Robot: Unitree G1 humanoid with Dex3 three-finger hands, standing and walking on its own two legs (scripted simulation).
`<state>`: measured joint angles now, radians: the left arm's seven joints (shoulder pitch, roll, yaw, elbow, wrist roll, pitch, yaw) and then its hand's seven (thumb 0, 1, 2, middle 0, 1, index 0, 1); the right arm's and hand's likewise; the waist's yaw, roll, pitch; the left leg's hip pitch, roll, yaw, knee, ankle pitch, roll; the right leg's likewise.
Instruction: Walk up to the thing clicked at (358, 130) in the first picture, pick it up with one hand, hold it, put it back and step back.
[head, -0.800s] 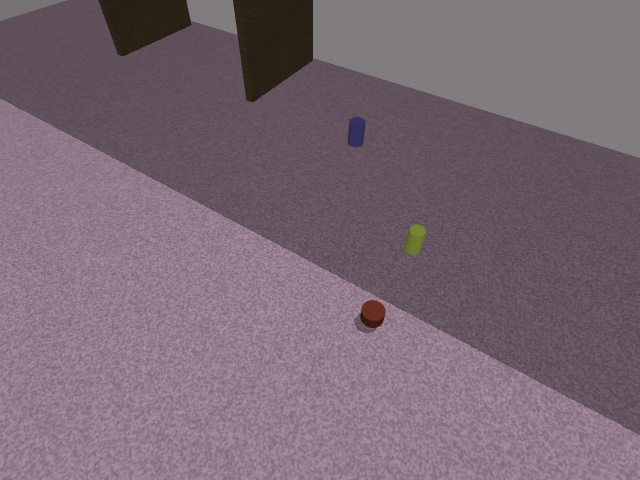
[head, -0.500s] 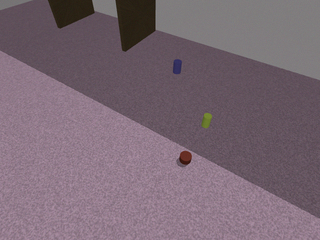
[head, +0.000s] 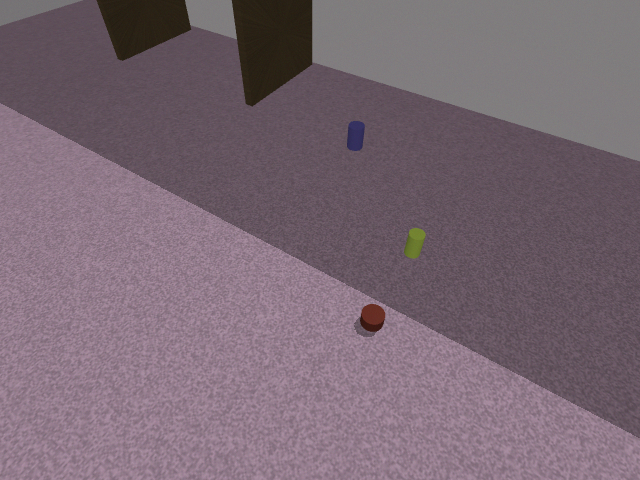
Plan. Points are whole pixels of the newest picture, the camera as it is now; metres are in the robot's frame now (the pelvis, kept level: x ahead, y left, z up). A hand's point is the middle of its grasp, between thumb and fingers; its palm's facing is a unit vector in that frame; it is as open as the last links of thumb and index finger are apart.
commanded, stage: stand
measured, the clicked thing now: (355, 136) +1.88 -0.22 -0.72
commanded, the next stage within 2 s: walk up in 0.32 s
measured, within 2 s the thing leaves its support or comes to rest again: neither
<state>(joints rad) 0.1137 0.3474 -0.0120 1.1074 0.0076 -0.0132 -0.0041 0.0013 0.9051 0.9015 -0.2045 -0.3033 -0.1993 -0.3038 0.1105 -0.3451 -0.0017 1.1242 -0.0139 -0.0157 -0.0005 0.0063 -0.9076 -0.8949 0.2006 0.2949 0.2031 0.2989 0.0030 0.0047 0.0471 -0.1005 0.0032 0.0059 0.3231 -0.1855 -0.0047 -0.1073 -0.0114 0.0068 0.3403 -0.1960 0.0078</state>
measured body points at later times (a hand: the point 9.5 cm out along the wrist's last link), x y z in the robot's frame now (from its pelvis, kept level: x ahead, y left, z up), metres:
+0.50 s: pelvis -0.02 -0.03 -0.01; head +0.03 -0.02 +0.43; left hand +0.07 +0.31 -0.12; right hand +0.08 -0.33 -0.14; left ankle +0.00 +0.12 -0.75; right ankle -0.02 -0.13 -0.75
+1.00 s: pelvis -0.02 -0.01 -0.03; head +0.00 +0.03 +0.42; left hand -0.09 +0.31 -0.15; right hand +0.21 -0.26 -0.11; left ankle -0.04 +0.11 -0.75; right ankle +0.03 -0.14 -0.70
